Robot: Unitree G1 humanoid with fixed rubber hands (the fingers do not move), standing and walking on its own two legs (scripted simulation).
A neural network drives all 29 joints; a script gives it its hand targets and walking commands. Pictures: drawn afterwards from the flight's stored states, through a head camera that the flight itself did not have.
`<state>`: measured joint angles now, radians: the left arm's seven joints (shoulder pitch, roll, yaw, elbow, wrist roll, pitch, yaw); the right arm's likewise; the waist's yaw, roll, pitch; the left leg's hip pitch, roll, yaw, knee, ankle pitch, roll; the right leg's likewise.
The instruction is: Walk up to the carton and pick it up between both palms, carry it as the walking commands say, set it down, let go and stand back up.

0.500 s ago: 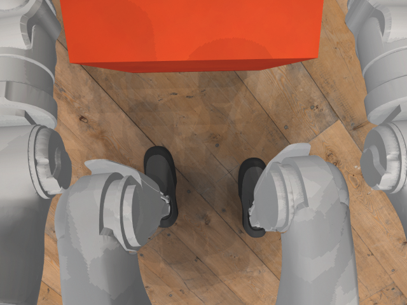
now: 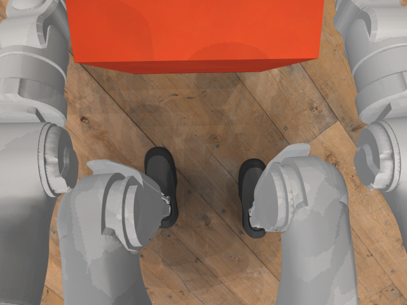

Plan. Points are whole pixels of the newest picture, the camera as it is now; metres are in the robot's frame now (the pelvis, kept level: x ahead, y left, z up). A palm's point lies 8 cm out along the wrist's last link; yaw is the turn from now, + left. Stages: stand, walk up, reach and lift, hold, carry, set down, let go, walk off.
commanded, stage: reach and lift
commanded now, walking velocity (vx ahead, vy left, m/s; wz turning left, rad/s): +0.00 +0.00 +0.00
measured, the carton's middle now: out of the picture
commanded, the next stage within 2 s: none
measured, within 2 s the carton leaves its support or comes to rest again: leaves its support in 1.16 s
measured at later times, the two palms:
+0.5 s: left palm out of the picture +0.56 +0.20 -0.16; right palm out of the picture +0.56 -0.17 -0.16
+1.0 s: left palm out of the picture +0.56 +0.20 -0.16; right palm out of the picture +0.56 -0.17 -0.16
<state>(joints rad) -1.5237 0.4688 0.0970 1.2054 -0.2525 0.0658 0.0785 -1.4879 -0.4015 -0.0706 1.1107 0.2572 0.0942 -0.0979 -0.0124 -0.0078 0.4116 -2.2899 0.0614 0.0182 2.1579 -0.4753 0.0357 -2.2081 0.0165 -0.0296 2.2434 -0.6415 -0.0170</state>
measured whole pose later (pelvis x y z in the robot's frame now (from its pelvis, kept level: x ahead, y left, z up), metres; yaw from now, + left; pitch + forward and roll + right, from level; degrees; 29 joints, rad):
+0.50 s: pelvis +0.00 +0.00 +0.01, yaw +0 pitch +35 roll -1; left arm -1.56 0.45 -0.01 1.21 -0.29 0.06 0.06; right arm -1.53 -0.39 -0.06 1.14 0.26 0.07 -0.12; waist 0.00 -0.01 0.43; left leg -2.28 0.04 0.01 2.13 -0.46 0.04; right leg -2.19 0.00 -0.03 2.21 -0.63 -0.01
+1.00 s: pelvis -0.01 +0.00 -0.01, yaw +0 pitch +34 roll +0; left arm -1.52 0.42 0.14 1.08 -0.18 0.19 0.03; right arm -1.49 -0.36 -0.20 1.00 0.16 0.21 -0.07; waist 0.00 -0.02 0.42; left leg -2.32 0.05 0.01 2.18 -0.45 0.04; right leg -2.24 0.01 -0.03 2.27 -0.62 -0.02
